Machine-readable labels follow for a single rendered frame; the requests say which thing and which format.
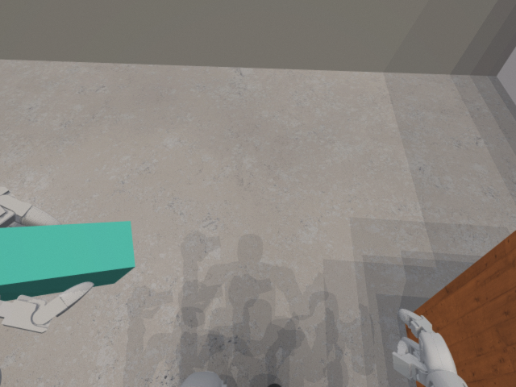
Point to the sponge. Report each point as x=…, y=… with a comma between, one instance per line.
x=41, y=260

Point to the robot right forearm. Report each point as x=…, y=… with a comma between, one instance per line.
x=444, y=378

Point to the robot right hand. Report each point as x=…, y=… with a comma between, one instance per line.
x=416, y=361

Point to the robot left hand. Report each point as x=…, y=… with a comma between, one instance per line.
x=28, y=313

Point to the table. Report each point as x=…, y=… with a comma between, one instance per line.
x=476, y=316

